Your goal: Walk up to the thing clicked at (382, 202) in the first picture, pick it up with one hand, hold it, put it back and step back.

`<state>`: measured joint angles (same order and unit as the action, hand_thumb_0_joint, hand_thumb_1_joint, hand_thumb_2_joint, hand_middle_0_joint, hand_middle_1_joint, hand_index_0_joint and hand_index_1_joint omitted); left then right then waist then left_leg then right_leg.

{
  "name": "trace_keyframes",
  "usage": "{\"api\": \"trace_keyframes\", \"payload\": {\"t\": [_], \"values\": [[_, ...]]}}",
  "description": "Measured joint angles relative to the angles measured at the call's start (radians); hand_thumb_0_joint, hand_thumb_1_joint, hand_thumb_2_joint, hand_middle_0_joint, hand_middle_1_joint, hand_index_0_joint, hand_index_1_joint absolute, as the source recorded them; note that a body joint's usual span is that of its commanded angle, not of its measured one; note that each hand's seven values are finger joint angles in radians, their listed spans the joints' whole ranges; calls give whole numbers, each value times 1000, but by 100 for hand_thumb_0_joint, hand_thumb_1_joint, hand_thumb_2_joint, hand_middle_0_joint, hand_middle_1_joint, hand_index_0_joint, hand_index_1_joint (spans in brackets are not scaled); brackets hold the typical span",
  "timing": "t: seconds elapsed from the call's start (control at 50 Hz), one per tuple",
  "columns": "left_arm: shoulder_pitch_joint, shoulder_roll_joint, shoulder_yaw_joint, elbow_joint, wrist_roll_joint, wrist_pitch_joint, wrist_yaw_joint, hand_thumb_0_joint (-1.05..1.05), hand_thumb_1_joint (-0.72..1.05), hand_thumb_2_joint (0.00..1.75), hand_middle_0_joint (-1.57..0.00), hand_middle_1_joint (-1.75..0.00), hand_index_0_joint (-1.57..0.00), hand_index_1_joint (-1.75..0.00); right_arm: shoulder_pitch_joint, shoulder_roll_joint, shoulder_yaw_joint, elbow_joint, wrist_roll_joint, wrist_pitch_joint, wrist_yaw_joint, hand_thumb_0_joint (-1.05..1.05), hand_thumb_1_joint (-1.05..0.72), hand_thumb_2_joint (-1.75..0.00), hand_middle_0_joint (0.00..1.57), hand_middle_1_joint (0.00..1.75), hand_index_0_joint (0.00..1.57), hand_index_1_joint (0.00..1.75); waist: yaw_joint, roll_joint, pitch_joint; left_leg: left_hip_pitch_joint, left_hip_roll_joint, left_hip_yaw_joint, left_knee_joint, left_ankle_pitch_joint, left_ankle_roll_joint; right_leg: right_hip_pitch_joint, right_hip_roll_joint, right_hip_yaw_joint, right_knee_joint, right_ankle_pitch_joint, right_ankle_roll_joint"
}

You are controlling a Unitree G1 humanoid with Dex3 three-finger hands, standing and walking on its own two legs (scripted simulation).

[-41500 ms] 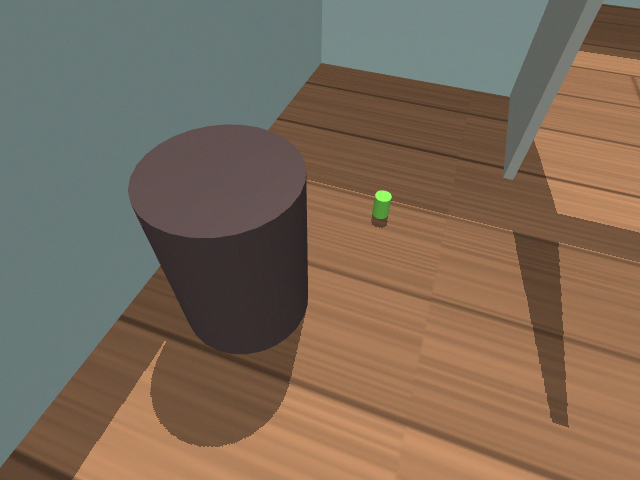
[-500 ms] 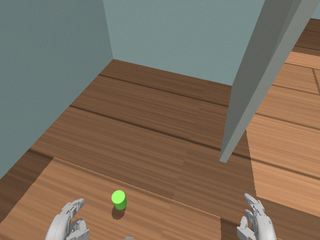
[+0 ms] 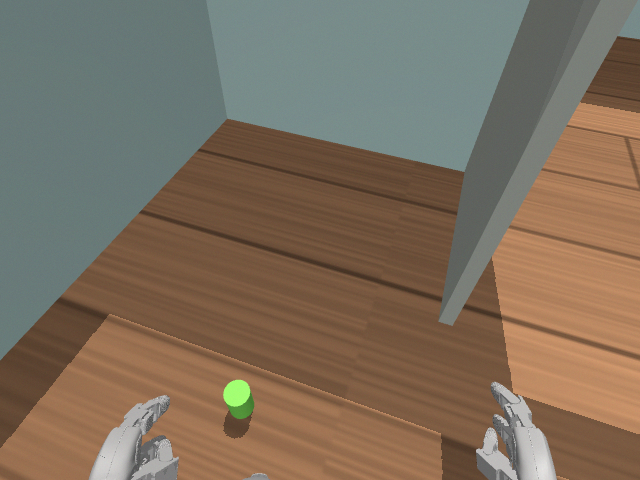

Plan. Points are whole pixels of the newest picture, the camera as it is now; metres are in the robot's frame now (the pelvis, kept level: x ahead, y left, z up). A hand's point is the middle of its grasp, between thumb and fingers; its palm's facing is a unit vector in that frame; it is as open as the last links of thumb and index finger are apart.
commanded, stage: home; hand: left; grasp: from above
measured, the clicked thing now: (239, 399) +0.44 +0.22 -0.66
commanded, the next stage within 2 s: stand in 0.90 s
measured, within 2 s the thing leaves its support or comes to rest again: neither
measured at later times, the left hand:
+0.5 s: hand (175, 461) +0.17 +0.18 -0.04, palm faces +0.05 -0.98 -0.20, open 7.4 cm
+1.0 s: hand (176, 463) +0.17 +0.18 -0.04, palm faces +0.06 -0.98 -0.20, open 7.4 cm
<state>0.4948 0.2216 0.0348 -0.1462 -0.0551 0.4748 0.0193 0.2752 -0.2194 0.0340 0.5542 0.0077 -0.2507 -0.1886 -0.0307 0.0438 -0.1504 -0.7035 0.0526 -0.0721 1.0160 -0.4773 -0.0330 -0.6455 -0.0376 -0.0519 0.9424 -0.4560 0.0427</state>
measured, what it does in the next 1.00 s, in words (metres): stands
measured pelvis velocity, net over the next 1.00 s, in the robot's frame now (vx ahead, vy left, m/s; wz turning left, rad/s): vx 0.01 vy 0.00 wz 0.00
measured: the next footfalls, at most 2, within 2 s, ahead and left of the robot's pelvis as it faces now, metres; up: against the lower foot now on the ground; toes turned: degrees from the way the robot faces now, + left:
none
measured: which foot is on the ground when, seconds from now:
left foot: down 0.00-1.00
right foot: down 0.00-1.00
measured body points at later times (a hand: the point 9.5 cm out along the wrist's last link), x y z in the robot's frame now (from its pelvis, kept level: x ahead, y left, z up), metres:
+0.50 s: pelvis +0.01 +0.00 +0.00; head +0.02 +0.01 +0.45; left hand +0.16 +0.23 -0.03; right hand +0.17 -0.24 -0.06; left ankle +0.02 +0.13 -0.68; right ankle +0.01 -0.15 -0.68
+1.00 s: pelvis +0.01 +0.00 +0.00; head +0.02 +0.00 +0.45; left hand +0.16 +0.23 -0.03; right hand +0.17 -0.25 -0.06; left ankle +0.02 +0.13 -0.68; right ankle +0.01 -0.15 -0.68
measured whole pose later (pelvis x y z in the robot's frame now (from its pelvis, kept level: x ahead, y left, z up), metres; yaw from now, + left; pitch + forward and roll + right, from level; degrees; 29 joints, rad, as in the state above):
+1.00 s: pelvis +0.01 +0.00 +0.00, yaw +0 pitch +10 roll -3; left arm 0.50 0.23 0.03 -0.16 -0.06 0.48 0.02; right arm 0.28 -0.22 0.03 0.54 0.01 -0.23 -0.19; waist -0.03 0.05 -0.16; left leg -0.71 0.05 -0.07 1.03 -0.49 -0.04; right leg -0.65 -0.04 -0.05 0.96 -0.47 0.04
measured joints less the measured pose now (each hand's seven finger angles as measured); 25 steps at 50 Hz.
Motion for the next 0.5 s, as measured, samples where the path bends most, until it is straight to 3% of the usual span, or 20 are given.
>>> {"api": "trace_keyframes", "payload": {"t": [0.5], "values": [[6, 2, -3, -5, 0, -2, 2, 1, 90, 90, -20, -30, -20, -30, 6, 2, -5, -2, -2, 8, 1, 2, -90, -90, 20, 30, 20, 30, -3, 2, -7, -1, 1, 2, 8, -14, 0, -2, 1, 3, 7, -12, 1]]}}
